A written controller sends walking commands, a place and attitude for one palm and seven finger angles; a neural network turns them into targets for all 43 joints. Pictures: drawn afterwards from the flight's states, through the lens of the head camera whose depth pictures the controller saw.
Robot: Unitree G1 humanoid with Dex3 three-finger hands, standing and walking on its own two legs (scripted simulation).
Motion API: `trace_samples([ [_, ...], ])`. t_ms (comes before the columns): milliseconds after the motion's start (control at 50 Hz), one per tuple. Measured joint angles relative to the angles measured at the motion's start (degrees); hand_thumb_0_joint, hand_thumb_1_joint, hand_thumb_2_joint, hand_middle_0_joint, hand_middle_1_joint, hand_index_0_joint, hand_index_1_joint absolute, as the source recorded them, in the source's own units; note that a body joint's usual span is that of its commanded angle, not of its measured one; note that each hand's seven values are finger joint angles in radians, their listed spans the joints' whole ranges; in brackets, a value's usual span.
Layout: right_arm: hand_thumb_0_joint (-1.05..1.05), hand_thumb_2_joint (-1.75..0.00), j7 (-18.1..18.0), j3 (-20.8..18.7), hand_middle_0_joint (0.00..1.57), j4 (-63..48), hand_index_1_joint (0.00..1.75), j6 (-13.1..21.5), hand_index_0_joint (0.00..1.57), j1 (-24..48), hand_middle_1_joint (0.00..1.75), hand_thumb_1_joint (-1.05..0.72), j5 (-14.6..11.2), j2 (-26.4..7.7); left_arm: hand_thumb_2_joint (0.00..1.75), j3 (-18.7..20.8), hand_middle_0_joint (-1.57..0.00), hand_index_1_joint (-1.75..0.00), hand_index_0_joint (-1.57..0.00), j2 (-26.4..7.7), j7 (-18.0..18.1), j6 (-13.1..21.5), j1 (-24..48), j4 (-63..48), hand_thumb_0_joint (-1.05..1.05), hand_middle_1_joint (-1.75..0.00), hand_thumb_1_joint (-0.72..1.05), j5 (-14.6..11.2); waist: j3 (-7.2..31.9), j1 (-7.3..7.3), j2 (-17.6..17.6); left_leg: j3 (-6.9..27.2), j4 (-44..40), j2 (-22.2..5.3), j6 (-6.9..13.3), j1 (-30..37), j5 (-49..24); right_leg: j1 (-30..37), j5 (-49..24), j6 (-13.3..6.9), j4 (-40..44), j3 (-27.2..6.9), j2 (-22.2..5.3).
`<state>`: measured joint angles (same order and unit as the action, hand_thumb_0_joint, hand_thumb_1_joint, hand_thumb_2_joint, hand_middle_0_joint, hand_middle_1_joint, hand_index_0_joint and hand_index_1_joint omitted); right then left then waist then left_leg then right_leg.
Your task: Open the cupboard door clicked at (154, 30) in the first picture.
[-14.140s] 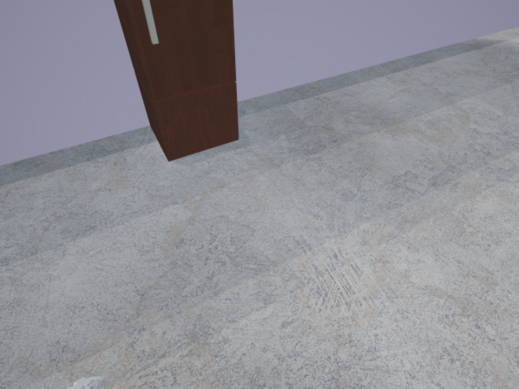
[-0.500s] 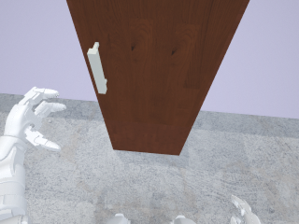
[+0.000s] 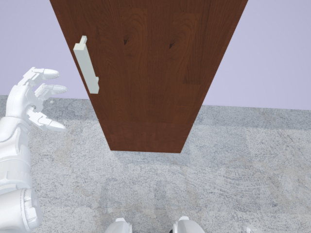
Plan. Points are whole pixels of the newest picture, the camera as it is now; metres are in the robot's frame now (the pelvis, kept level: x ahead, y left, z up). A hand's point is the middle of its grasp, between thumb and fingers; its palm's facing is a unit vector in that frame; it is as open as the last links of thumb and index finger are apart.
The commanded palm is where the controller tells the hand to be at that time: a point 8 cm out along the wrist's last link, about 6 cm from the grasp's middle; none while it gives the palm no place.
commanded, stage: move the hooked fingers beside the handle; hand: left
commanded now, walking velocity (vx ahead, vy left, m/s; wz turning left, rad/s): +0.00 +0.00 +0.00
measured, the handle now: (89, 66) +0.56 +0.19 +0.06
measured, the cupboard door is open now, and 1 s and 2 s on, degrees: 0 0 0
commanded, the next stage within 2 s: slide the fingers in behind the handle in 1.50 s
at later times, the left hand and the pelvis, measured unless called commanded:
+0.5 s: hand (59, 83) +0.48 +0.25 +0.08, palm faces -0.06 -1.00 +0.00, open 14.0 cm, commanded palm +0.46 +0.30 +0.07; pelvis +0.00 +0.00 -0.01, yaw -1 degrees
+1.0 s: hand (67, 75) +0.52 +0.25 +0.06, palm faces -0.06 -1.00 -0.01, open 14.0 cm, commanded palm +0.50 +0.29 +0.07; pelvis +0.01 +0.01 -0.01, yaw -3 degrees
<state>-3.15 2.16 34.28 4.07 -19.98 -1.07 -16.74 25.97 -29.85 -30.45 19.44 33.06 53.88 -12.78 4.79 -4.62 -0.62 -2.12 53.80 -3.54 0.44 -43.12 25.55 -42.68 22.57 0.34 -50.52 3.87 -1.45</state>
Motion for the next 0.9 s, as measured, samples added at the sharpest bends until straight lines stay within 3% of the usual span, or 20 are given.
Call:
trace_samples([
  [300,0.01,-0.90,0.4,0.0,0.20,0.4,0.30,-3.7,0.21,-0.9,0.30,-0.90,0.3,-0.3,0.30,1.4,-0.30,-1.20,-0.30,-4.7,-0.4,1.3,9.2,8.9,-0.01,-1.20,-0.50,2.5,0.1,-1.88,0.2,0.5,2.8,-0.6,0.0,-4.8,0.8,-4.3,0.3,-0.1,-1.9,0.3,0.5],
  [740,0.00,-0.90,1.0,1.5,0.21,0.3,0.30,-6.7,0.21,-3.2,0.30,-0.90,1.4,-0.1,0.30,2.2,-0.30,-1.20,-0.30,-11.7,2.7,-0.5,22.4,17.8,-0.01,-1.20,-0.50,7.8,-0.5,-6.29,-0.3,0.8,5.9,-1.0,0.8,-11.5,1.7,-10.3,0.1,0.6,-3.2,0.4,0.9],
  [900,0.00,-0.90,1.9,1.1,0.20,-0.3,0.30,-8.5,0.21,-4.7,0.30,-0.90,1.9,0.2,0.30,3.5,-0.30,-1.20,-0.30,-11.0,2.7,-1.0,21.0,15.3,-0.01,-1.20,-0.50,7.6,0.1,-6.61,-0.5,-0.1,5.7,-1.3,1.0,-12.1,2.1,-11.2,0.0,0.9,-2.8,-0.5,1.2],
])
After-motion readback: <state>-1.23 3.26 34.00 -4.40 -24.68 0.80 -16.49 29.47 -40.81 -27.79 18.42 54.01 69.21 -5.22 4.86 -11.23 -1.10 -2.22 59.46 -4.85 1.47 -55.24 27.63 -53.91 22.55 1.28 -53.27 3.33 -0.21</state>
